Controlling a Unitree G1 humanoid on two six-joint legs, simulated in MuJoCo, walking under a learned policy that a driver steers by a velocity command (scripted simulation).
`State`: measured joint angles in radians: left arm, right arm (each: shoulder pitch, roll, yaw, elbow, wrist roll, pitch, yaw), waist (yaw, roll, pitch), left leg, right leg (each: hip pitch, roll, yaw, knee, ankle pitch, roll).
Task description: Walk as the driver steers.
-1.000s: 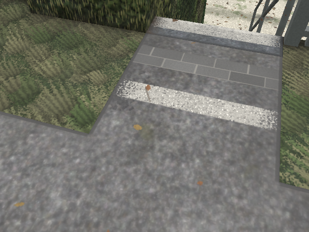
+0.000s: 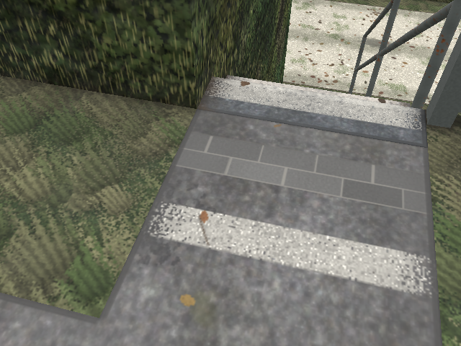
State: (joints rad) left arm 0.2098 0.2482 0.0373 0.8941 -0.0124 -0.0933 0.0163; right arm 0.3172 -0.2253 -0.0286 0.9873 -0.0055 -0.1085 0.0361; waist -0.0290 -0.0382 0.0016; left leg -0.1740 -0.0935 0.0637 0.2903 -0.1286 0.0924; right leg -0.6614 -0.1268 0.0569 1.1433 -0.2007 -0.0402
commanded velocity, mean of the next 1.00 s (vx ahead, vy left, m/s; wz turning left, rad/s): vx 0.50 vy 0.00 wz -0.02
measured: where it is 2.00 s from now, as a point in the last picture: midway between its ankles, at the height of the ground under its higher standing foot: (262, 196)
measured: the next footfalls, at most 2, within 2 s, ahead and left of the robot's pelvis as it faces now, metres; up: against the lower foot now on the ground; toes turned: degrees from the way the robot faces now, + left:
right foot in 0.30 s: +0.34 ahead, -0.17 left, +0.00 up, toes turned -2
left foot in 0.86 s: +0.65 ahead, +0.08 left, +0.00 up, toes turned +3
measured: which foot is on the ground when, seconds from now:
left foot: down 0.00-0.32, up 0.34-0.84, down 0.86-1.00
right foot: up 0.00-0.28, down 0.30-0.88, up 0.90-1.00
